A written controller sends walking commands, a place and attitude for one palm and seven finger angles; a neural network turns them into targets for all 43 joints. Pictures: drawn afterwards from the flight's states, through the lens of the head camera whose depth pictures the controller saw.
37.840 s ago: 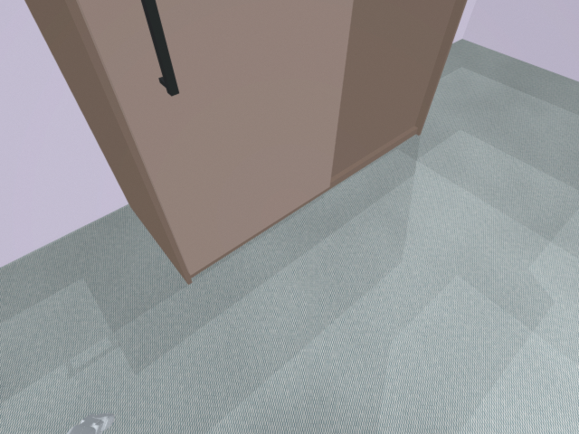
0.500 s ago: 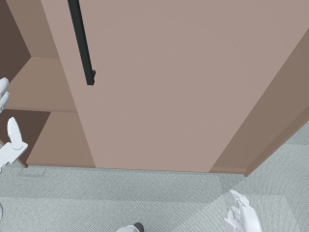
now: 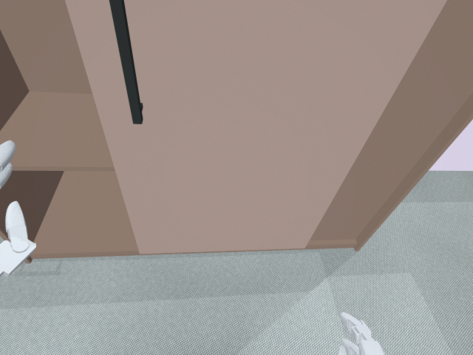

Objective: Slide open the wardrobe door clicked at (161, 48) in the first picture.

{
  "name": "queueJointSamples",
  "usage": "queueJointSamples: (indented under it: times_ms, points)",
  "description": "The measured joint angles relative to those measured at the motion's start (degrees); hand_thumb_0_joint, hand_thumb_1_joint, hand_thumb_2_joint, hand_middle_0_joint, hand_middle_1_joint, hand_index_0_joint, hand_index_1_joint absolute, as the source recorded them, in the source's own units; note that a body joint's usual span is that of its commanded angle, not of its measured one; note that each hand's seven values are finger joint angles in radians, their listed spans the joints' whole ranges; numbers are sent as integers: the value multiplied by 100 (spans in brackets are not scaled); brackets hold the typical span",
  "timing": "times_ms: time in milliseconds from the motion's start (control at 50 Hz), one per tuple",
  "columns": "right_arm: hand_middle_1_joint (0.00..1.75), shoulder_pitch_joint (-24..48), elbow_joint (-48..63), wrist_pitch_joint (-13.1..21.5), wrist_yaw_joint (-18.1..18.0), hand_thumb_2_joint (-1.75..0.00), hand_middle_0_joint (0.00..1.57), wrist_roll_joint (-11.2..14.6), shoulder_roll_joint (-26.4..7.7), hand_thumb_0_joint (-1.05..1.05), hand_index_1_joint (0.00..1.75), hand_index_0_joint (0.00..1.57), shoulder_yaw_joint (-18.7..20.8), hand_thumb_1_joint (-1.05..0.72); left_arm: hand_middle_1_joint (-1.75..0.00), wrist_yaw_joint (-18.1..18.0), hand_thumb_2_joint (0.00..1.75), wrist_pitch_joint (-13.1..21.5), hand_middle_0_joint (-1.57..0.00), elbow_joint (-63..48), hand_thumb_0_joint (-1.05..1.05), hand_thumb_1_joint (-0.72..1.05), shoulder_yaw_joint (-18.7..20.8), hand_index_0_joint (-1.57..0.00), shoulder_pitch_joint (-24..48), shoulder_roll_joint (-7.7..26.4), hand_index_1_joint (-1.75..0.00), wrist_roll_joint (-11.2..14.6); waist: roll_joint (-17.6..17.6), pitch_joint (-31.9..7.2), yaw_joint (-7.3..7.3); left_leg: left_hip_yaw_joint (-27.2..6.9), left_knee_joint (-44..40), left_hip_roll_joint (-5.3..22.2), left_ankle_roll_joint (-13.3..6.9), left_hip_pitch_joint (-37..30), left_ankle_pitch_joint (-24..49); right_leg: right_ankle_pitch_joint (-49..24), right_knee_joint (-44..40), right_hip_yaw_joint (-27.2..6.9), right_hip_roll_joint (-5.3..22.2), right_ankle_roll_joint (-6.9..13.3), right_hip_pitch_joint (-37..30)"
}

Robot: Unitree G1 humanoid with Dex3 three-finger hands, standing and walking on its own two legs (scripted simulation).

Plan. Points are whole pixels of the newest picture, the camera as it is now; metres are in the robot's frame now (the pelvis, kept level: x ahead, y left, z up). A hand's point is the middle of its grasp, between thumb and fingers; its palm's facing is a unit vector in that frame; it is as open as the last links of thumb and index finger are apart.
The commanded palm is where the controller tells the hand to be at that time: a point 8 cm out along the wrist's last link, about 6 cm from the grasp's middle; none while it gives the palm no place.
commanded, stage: stop stepping back and stand still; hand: left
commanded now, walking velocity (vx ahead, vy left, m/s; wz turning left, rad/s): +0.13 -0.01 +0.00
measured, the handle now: (129, 57) +0.62 +0.27 +0.18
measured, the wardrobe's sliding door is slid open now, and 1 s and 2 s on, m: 0.46 0.46 0.46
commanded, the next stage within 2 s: let the arm hang, fingers relaxed in 0.88 s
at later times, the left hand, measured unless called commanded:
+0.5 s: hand (18, 223) +0.23 +0.29 +0.16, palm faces +0.37 -0.78 -0.50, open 7.4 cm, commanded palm +0.17 +0.32 +0.17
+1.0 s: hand (51, 232) +0.23 +0.26 +0.14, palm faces +0.39 -0.81 -0.44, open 7.4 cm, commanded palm none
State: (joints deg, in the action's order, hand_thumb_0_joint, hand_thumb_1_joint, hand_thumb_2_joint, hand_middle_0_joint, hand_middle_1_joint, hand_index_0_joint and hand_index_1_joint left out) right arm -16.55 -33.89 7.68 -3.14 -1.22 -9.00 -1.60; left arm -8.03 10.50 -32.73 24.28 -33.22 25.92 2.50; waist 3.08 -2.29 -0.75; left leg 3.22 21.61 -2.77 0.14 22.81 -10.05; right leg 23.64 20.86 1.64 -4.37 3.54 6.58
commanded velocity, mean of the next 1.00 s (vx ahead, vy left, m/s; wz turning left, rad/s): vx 0.00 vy -0.02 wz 0.00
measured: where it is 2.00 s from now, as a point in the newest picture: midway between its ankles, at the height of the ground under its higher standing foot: outside the picture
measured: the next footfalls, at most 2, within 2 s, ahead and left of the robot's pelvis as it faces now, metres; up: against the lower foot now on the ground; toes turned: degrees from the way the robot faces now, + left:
left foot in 0.16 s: +0.08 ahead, +0.11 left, +0.00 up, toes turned +0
right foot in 0.48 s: +0.02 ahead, -0.07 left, +0.00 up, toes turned -4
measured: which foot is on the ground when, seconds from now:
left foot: down 0.00-0.02, up 0.04-0.14, down 0.16-1.00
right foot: down 0.00-0.18, up 0.20-0.46, down 0.48-1.00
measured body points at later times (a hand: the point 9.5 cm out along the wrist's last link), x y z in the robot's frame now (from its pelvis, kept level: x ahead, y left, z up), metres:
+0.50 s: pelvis +0.02 +0.03 +0.00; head +0.03 +0.04 +0.45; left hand +0.20 +0.33 +0.19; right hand +0.15 -0.19 -0.09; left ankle +0.04 +0.11 -0.74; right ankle -0.02 -0.07 -0.75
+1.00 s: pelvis +0.02 +0.01 -0.01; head +0.02 +0.01 +0.44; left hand +0.21 +0.30 +0.16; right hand +0.18 -0.25 -0.08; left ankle +0.04 +0.11 -0.74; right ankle -0.02 -0.07 -0.74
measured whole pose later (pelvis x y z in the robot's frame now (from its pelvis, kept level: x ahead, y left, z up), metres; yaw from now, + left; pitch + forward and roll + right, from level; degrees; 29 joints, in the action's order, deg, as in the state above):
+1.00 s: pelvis +0.02 +0.01 -0.01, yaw -1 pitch +1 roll -1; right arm -12.2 -35.1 5.1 -4.2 0.4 -13.9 0.2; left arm -8.5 10.6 -21.8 19.9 -28.6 22.6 1.8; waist -0.6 -2.0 0.4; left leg 1.0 29.4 0.1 -1.3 17.4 -13.3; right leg 16.3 24.5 4.0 -3.6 3.1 9.7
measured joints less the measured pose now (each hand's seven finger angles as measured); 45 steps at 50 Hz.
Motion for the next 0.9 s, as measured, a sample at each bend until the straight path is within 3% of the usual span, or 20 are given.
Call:
queueJointSamples:
  times_ms: [40, 80, 120, 160, 220, 280, 340, 400, 480, 520, 660, 900]
  points:
    - [30, 141, -106, -91, -14, -89, 20, -34, -133, 2, 30, 20, 49, -90, -30, 48, 90, 52, -21, 5, 1, 89, -26, -21, 37, 26, -31, 22, -162, 107, 93, 16, 861, 75, 105, 364, -442, -782, 53, 21, -10, 56, 117]
    - [30, 192, -345, -231, -29, -89, 20, 4, -206, 1, 30, 20, 100, -90, -30, 52, 90, 25, -21, 170, 1, 89, -101, -22, 153, -2, -31, 28, -226, 71, 157, -159, 1919, 102, 105, 524, -763, -725, 443, 2, -11, 16, 230]
    - [30, 123, -519, -336, -64, -89, 20, 48, -243, 2, 30, 20, 118, -90, -30, 1, 90, -28, -22, 438, 1, 88, -169, -22, 319, -112, -31, 6, -170, -86, 172, -216, 2353, 187, 21, 367, -985, -480, 719, -27, 58, -89, 292]
    - [30, 14, -537, -338, -124, -89, 20, 74, -331, 2, 30, 20, 117, -90, -30, -76, 90, -103, -22, 668, 1, 88, -211, -22, 545, -268, -31, -23, -173, -194, 101, -286, 1797, 345, -90, -98, -1196, -226, 1091, 43, 127, -155, 419]
    - [30, 129, -573, -202, -193, -89, 20, 73, -299, 2, 30, 20, 151, -90, -30, -134, 90, -178, -21, 850, 1, 89, -139, -21, 903, -393, -31, -10, 4, 20, -20, -149, 1718, 170, -346, -134, -614, 283, 2133, -121, 243, -206, 847]
    - [30, 140, -537, -41, -95, -90, 20, 5, -68, 2, 30, 20, 75, -90, -30, -94, 90, -211, -21, 659, 1, 89, -54, -21, 757, -306, -31, 4, 140, 131, -117, -88, 1203, 122, -383, -400, -402, 203, 2814, -207, 141, -199, 1250]
    - [30, 2, -407, 77, 5, -90, 20, -32, 74, 2, 30, 20, -30, -90, -30, -68, 90, -59, -21, 245, 1, 89, -64, -21, 351, -197, -31, -64, 45, 130, -126, -131, 560, 228, -344, -662, -99, -19, 2333, 61, 99, -223, 1240]
    - [30, -102, -304, 64, 16, -89, 20, -40, 108, 2, 30, 20, -83, -90, -30, -37, 90, 96, -21, 106, 1, 89, -64, -21, 41, -76, -31, -93, -165, 89, -101, -196, 198, 314, -320, -801, 42, -146, 1209, 298, 81, -241, 827]
    - [30, -32, -266, -44, -58, -89, 20, -40, 123, 2, 30, 20, -111, -90, -30, -28, 90, 114, -21, 423, 1, 89, 73, -21, 4, 142, -31, -64, -104, 46, -18, -107, 190, 115, -307, -777, -14, -780, 16, 148, 250, -195, 197]
    - [30, 146, -343, -68, -89, -89, 20, -35, 52, 2, 30, 20, -90, -90, -30, -21, 90, 63, -21, 735, 1, 89, 38, -21, 191, 33, -31, -37, -194, 133, 28, -87, 279, 104, -290, -773, -90, -1131, -22, 122, 263, -164, 171]
    - [30, 508, -236, -127, -89, -89, 20, 110, -210, 2, 30, 20, 29, -90, -30, -33, 90, -126, -21, 735, 1, 89, -344, -21, 292, -424, -31, -19, -328, 172, 103, -104, 597, 239, -198, -675, -317, -741, 268, 121, 133, -83, 252]
    - [30, 591, 43, -358, -193, -90, 20, 157, -438, 1, 30, 20, 197, -90, -30, -99, 90, 26, -22, 778, 1, 89, -195, -22, 268, -219, -31, 8, -329, 25, 69, -182, 783, 330, -118, -586, -402, -689, 354, 185, 37, -13, 284]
